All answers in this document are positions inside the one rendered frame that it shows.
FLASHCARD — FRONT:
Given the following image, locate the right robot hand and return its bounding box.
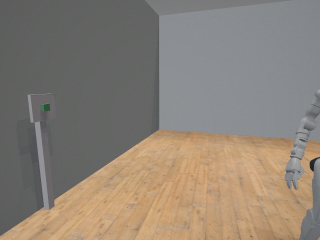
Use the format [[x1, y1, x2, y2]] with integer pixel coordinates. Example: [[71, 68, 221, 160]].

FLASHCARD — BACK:
[[284, 157, 305, 190]]

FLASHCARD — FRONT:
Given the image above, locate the robot right forearm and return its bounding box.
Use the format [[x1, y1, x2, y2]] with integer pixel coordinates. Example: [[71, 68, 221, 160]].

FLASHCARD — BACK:
[[290, 118, 310, 160]]

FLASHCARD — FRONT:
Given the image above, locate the panel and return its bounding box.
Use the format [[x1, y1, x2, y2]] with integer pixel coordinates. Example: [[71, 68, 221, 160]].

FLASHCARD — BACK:
[[27, 93, 56, 210]]

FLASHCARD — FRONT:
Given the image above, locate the button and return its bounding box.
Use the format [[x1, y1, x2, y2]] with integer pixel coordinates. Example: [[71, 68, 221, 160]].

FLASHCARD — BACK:
[[41, 103, 50, 112]]

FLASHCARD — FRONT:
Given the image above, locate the robot right thigh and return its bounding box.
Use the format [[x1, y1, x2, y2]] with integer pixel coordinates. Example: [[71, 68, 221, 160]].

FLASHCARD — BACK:
[[309, 157, 320, 226]]

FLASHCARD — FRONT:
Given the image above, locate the right robot upper arm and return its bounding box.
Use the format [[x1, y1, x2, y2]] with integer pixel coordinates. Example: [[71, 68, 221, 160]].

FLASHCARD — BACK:
[[303, 90, 320, 131]]

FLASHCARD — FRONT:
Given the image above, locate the robot right shin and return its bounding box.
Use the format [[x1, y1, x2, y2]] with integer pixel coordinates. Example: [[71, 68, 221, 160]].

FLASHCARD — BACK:
[[299, 209, 320, 240]]

